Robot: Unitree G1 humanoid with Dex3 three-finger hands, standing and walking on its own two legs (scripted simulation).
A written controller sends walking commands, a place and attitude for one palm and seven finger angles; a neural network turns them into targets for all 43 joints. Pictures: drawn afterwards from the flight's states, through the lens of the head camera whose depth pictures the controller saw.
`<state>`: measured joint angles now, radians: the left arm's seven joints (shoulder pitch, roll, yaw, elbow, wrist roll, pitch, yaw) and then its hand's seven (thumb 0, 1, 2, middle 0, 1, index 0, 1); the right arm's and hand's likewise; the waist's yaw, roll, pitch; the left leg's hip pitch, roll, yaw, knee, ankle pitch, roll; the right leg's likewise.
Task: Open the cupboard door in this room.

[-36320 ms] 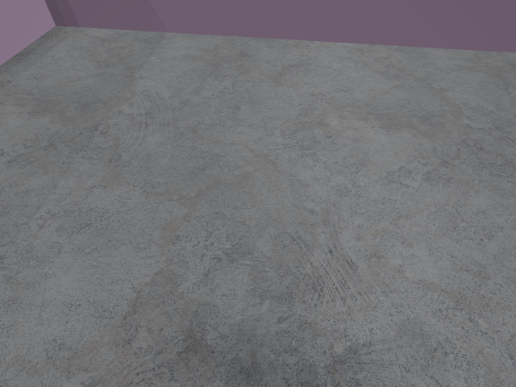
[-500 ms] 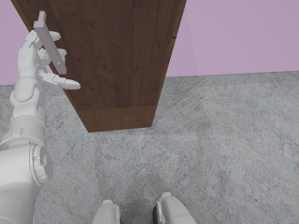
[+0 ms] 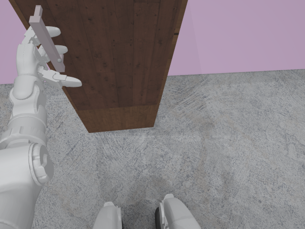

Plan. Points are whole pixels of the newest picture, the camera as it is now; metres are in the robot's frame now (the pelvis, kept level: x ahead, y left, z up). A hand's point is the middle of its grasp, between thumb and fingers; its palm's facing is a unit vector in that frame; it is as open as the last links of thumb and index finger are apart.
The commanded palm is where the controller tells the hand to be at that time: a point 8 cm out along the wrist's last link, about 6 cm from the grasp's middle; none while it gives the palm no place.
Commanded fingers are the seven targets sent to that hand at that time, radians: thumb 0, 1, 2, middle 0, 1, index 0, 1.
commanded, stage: slide the fingers in behind the handle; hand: left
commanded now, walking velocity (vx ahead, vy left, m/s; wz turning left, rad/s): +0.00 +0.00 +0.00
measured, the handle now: (50, 42) +0.58 +0.21 +0.08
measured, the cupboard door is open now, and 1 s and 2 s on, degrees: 0 0 48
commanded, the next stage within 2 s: close the thumb around the handle in 0.02 s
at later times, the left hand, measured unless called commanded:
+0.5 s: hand (59, 60) +0.52 +0.19 +0.08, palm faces +0.04 -1.00 -0.01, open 10.0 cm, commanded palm +0.50 +0.22 +0.07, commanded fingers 0.00 0.62 0.78 -0.38 -1.32 -0.38 -1.32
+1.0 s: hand (59, 60) +0.52 +0.19 +0.08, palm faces +0.04 -1.00 -0.01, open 5.6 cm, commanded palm +0.49 +0.23 +0.07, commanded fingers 0.00 0.90 0.90 -0.40 -1.35 -0.40 -1.35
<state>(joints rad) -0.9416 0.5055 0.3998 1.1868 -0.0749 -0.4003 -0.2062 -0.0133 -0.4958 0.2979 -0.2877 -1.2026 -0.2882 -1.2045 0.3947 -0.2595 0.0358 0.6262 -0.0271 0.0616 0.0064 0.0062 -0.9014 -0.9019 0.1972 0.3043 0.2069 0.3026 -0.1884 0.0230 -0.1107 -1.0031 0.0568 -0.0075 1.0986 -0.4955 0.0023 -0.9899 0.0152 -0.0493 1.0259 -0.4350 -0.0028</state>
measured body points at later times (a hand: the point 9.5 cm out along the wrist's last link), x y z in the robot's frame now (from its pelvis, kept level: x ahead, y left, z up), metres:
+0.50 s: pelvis +0.01 +0.01 +0.00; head +0.14 +0.02 +0.43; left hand +0.52 +0.24 +0.08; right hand +0.00 -0.25 -0.11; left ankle +0.01 +0.11 -0.66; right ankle +0.02 -0.12 -0.66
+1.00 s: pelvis +0.01 +0.00 +0.00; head +0.14 +0.02 +0.43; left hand +0.52 +0.24 +0.08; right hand +0.01 -0.26 -0.11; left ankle +0.01 +0.11 -0.66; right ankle +0.02 -0.12 -0.66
